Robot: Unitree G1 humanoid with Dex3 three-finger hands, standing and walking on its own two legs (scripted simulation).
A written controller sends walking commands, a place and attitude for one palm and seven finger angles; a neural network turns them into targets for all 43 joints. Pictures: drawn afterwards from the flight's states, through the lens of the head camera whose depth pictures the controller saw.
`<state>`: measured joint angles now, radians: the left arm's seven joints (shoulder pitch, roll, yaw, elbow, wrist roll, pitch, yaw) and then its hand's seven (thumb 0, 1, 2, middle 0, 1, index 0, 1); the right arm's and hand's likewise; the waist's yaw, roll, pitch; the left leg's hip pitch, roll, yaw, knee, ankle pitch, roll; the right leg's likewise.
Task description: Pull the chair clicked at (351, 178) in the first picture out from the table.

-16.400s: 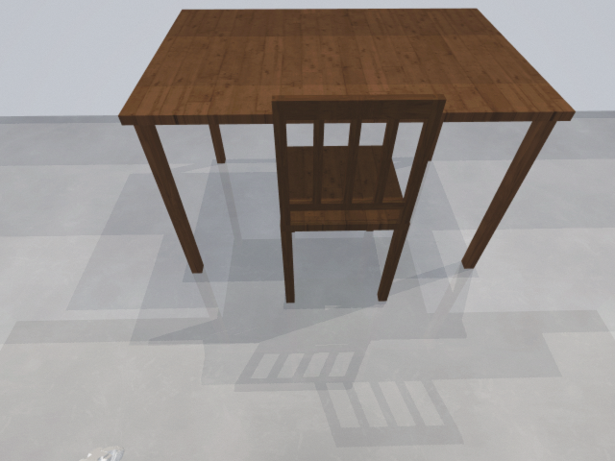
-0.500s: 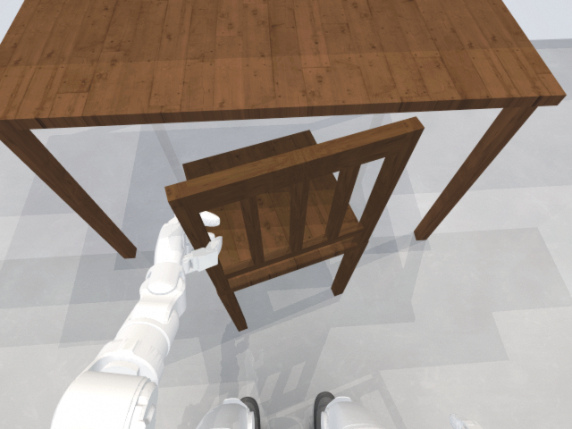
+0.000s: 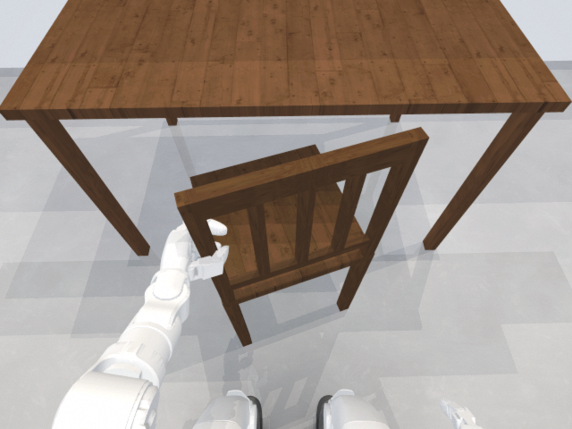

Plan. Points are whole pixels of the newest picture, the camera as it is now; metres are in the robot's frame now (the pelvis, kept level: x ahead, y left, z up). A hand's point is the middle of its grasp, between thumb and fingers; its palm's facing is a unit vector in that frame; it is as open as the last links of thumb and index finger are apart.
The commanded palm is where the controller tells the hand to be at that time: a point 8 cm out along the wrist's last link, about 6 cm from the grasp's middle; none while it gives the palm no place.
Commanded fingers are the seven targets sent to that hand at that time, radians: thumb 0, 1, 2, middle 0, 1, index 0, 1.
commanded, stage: step backward, pulling the chair out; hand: left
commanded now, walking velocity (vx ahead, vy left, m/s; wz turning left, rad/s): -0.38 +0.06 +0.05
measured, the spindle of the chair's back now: (303, 227) +0.45 -0.02 -0.09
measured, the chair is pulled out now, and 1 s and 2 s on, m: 0.15 0.18 0.22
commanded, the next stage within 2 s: none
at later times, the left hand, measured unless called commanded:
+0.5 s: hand (215, 264) +0.35 +0.12 -0.05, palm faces -0.01 -0.98 -0.17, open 5.9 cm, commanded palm +0.35 +0.17 -0.04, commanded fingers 0.00 0.90 0.90 -0.50 -1.45 -0.50 -1.45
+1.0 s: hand (215, 284) +0.32 +0.12 -0.05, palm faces +0.01 -0.98 -0.18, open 5.9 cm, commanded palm +0.32 +0.17 -0.04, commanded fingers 0.00 0.90 0.90 -0.50 -1.45 -0.50 -1.45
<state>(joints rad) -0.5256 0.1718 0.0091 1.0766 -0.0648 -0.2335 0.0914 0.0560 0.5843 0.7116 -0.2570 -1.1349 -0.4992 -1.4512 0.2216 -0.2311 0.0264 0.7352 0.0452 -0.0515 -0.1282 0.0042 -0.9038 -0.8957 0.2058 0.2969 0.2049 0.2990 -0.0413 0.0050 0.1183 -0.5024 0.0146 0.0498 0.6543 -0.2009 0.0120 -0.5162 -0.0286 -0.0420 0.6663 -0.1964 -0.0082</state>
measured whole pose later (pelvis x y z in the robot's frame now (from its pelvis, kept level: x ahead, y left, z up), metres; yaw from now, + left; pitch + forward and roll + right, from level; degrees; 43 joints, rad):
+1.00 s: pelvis -0.05 +0.00 +0.00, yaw +3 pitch +2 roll +1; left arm -0.56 0.15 0.01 1.08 -0.05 -0.23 0.11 0.04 0.57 0.71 -0.23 -1.18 -0.50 -1.45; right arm 0.22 -0.26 0.02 0.76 0.05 -0.05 -0.12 0.00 -0.90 -0.90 0.21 0.30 0.21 0.30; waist -0.08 0.00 0.16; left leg -0.46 -0.01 -0.01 0.71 -0.40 -0.02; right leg -0.52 -0.07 -0.06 0.57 -0.09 0.00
